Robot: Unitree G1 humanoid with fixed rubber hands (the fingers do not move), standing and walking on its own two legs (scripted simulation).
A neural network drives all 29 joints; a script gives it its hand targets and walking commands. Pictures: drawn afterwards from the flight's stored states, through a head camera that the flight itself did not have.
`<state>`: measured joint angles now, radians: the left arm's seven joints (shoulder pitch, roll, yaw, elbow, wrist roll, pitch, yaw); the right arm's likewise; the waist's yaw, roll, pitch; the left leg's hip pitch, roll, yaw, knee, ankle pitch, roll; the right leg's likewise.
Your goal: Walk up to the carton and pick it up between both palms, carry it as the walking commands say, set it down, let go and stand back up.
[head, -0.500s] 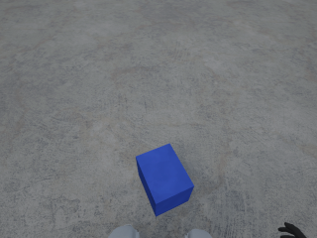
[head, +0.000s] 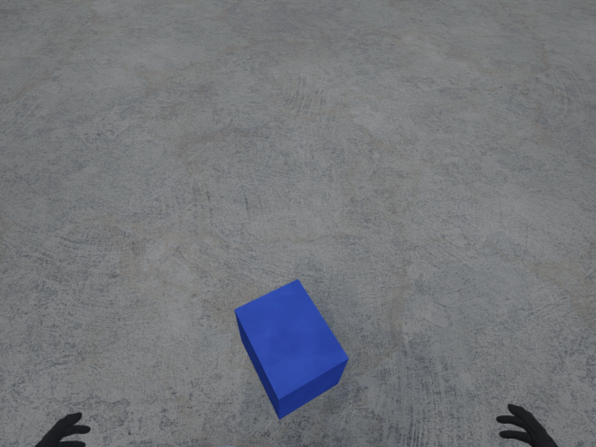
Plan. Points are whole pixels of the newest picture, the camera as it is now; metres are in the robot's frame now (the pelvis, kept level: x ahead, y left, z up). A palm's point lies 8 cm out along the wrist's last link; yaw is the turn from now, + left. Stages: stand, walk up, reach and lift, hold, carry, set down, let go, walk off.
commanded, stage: walk up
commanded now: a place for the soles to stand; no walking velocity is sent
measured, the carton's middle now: (288, 348) +0.47 +0.02 -0.63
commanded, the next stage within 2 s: none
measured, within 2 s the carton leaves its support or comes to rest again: neither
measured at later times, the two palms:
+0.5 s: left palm (62, 433) +0.15 +0.31 -0.07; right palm out of the picture +0.05 -0.40 -0.07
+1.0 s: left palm out of the picture +0.05 +0.19 -0.12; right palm out of the picture +0.25 -0.47 -0.08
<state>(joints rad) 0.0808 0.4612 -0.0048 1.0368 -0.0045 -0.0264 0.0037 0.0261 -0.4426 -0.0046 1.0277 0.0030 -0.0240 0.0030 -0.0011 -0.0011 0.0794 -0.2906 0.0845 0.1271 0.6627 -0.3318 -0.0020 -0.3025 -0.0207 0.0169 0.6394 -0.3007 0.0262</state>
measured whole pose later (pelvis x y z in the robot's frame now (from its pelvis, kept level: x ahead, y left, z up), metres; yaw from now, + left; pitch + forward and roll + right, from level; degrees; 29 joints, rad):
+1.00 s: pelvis +0.05 -0.16 -0.03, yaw +21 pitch -2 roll -1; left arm 0.17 0.47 0.08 0.77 0.00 0.05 -0.03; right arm 0.29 -0.52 -0.04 0.80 -0.03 -0.08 -0.06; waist -0.01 -0.03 0.13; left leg -0.45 -0.02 -0.06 0.88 -0.39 0.01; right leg -0.45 -0.05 -0.02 1.00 -0.51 -0.03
